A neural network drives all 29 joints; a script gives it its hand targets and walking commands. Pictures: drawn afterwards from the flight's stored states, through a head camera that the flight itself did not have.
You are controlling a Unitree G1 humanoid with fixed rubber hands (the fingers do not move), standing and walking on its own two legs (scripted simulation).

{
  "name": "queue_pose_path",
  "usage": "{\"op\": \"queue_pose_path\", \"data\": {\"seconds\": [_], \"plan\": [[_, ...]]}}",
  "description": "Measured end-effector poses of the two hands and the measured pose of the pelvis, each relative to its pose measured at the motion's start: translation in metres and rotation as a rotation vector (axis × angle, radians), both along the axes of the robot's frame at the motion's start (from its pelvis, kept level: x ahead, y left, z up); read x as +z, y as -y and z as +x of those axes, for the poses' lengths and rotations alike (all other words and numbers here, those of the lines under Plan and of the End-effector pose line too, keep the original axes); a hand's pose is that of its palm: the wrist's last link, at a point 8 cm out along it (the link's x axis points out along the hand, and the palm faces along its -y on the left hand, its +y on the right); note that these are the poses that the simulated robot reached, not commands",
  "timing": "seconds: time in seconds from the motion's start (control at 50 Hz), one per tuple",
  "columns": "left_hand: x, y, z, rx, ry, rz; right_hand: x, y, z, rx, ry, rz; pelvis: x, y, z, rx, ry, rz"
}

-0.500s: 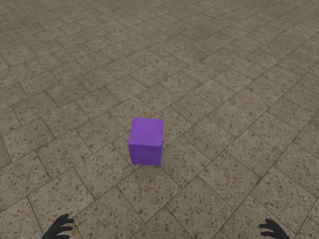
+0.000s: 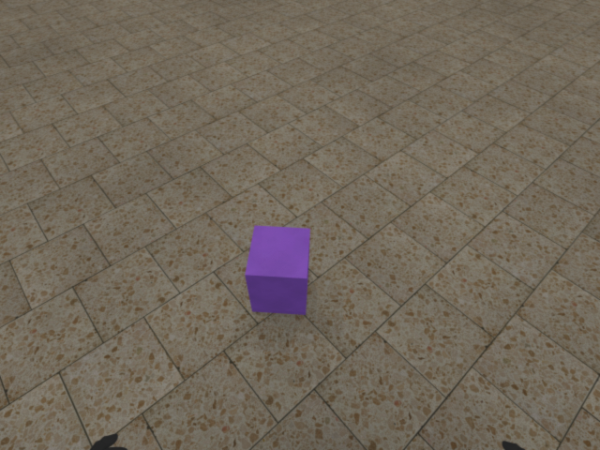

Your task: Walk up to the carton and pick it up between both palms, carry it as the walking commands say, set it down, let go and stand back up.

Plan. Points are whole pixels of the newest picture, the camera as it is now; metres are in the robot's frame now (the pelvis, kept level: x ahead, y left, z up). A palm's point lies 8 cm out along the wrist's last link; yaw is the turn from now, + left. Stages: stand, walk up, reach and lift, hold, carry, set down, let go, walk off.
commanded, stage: stand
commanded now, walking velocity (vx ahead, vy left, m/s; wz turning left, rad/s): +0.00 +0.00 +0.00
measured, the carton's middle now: (280, 270) +0.80 +0.10 -0.65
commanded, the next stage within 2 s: walk up in 1.56 s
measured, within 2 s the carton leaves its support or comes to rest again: neither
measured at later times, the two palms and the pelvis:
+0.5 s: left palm out of the picture +0.08 +0.31 -0.10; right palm out of the picture +0.08 -0.30 -0.10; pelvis +0.00 +0.00 +0.01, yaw +0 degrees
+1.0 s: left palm out of the picture +0.08 +0.30 -0.10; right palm out of the picture +0.09 -0.30 -0.10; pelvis +0.00 +0.00 +0.01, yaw +1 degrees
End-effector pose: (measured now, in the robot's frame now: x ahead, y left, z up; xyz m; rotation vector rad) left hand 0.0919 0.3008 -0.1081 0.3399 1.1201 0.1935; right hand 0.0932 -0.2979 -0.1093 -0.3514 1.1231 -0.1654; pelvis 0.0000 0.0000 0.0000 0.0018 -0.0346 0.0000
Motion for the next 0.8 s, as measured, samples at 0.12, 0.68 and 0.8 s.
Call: {"op": "queue_pose_path", "data": {"seconds": [0.12,0.68,0.8], "plan": [[0.003,-0.001,-0.001,-0.001,-0.006,0.0,0.002,-0.001,-0.003,-0.021,-0.003,0.002,0.004,-0.002,-0.001,-0.001,0.006,-0.001],[0.005,-0.003,-0.013,0.024,-0.041,-0.002,0.008,0.003,-0.004,-0.03,-0.025,-0.008,0.009,-0.002,0.0,0.007,0.001,-0.001],[0.004,-0.003,-0.015,0.03,-0.05,0.003,0.009,0.006,-0.005,-0.031,-0.03,-0.01,0.01,0.0,0.0,0.008,-0.001,-0.001]]}}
